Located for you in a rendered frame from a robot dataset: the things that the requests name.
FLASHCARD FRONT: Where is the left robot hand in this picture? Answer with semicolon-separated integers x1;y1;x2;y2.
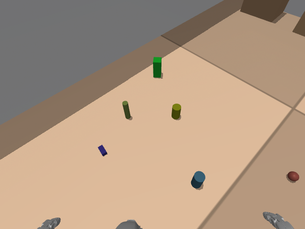
37;218;61;229

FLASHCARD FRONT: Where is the right robot hand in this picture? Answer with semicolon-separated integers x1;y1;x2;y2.
263;212;294;229

